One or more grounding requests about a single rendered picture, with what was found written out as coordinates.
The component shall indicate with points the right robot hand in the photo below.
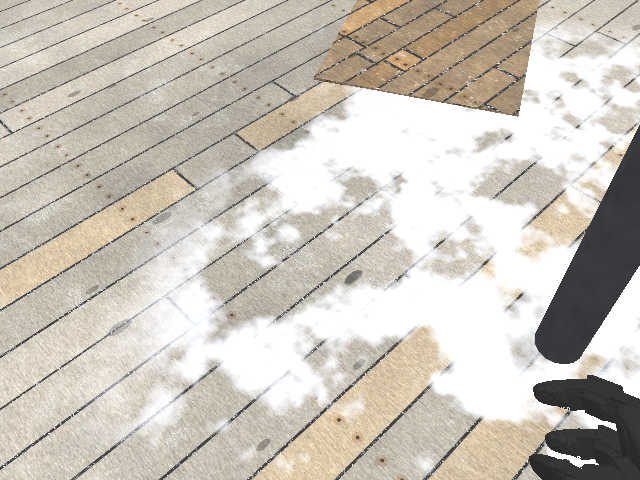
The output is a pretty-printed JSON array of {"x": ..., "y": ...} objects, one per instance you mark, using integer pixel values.
[{"x": 616, "y": 452}]

